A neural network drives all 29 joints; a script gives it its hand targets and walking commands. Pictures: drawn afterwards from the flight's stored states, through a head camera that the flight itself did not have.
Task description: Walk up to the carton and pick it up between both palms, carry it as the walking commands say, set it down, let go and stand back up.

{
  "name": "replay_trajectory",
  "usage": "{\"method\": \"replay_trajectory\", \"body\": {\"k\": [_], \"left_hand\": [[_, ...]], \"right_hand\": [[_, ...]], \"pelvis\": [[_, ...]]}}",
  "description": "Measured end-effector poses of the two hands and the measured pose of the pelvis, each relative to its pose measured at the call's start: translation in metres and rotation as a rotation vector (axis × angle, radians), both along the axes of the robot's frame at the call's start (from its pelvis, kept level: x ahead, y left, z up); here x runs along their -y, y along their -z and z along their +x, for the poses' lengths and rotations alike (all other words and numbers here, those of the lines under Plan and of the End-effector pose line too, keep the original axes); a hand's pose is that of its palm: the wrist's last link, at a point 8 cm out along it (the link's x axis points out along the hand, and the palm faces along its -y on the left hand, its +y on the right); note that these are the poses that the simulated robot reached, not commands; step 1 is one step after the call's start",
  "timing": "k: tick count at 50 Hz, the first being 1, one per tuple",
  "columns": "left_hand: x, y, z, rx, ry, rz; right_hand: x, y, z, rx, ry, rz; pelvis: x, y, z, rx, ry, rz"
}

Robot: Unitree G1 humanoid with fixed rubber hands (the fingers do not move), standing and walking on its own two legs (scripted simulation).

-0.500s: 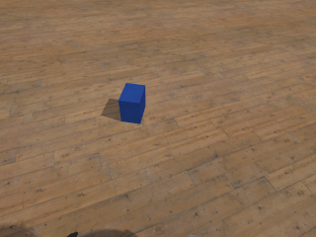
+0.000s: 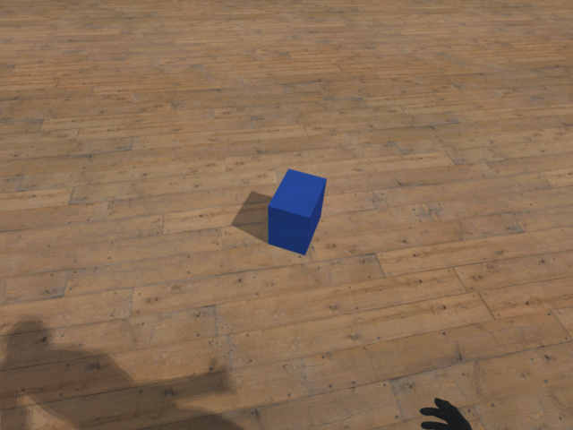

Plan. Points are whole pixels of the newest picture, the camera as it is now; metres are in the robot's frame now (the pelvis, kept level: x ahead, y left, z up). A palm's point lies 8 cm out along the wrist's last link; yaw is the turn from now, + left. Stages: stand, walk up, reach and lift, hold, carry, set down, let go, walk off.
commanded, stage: walk up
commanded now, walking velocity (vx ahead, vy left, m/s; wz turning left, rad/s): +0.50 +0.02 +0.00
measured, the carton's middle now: (296, 212) +1.07 +0.04 -0.63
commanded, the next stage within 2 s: none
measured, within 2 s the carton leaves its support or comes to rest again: neither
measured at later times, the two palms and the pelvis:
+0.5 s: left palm (189, 290) +0.37 +0.22 -0.09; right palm (463, 414) +0.22 -0.25 -0.14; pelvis +0.25 -0.02 +0.01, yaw +0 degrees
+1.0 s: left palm (175, 251) +0.48 +0.29 -0.14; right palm (391, 224) +0.59 -0.18 -0.12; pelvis +0.49 +0.05 +0.01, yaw -1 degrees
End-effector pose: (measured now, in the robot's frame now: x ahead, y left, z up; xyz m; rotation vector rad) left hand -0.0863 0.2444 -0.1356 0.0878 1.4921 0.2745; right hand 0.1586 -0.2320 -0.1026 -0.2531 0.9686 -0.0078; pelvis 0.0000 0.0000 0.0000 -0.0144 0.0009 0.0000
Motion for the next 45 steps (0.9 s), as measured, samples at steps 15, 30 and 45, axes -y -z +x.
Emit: {"method": "replay_trajectory", "body": {"k": [15, 30, 45], "left_hand": [[0.009, -0.057, 0.409, 0.561, 0.343, 0.013], [0.011, -0.039, 0.391, 0.237, 0.088, 0.077], [-0.015, 0.0, 0.419, -0.105, -0.053, -0.058]], "right_hand": [[-0.004, 0.018, -0.094, -0.46, 0.323, 0.016], [0.026, 0.022, 0.2, -0.208, 0.121, 0.042], [-0.063, 0.008, 0.475, 0.022, -0.034, 0.006]], "pelvis": [[-0.005, -0.017, 0.142, 0.015, 0.019, 0.056], [0.017, -0.021, 0.292, 0.008, -0.005, 0.013], [-0.044, 0.004, 0.452, -0.014, 0.0, 0.022]]}}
